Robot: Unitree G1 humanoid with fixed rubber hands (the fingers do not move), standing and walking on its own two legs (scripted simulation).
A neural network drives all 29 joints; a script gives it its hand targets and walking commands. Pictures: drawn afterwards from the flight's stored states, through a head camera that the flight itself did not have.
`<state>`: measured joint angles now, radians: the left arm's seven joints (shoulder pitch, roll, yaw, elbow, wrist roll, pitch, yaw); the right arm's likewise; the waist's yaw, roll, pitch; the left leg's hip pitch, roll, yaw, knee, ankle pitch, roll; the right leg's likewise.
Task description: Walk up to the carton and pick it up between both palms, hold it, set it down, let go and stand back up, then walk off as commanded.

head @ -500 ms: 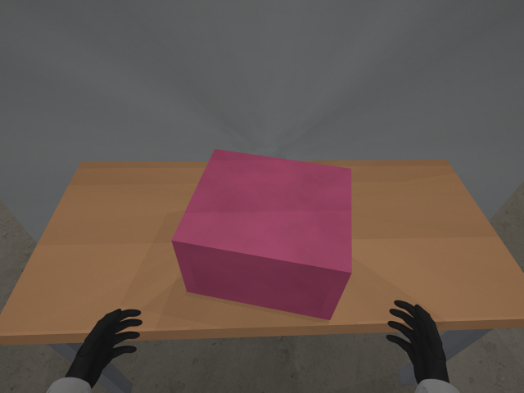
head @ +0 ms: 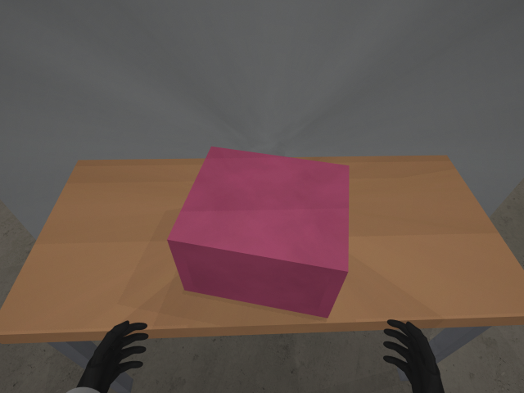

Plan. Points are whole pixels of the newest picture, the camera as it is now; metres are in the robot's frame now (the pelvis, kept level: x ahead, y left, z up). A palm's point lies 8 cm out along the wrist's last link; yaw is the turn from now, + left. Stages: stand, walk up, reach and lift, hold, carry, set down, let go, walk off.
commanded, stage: set down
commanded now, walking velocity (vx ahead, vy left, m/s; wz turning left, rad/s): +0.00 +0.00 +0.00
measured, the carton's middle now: (266, 228) +0.44 -0.02 -0.04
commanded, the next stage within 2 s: let go in 0.56 s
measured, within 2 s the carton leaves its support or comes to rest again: neither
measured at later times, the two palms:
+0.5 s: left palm (110, 390) +0.18 +0.23 -0.06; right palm out of the picture +0.15 -0.22 -0.06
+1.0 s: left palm out of the picture +0.17 +0.22 -0.07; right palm out of the picture +0.14 -0.22 -0.08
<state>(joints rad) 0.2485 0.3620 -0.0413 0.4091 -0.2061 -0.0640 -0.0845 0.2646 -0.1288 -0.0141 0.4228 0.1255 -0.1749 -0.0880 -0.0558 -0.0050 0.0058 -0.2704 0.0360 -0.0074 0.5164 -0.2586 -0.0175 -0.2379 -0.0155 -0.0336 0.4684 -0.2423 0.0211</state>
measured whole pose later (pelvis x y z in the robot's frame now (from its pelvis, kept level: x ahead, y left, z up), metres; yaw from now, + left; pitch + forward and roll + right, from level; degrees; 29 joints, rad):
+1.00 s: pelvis +0.01 -0.01 +0.00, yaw +0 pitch +1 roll -1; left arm 0.24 0.27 -0.04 0.44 -0.05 0.12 0.01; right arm 0.25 -0.13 -0.01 0.61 0.00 -0.21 0.00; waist -0.06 -0.01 0.02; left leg -0.26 0.04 -0.01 0.49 -0.25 -0.02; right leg -0.24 -0.02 -0.03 0.46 -0.25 0.01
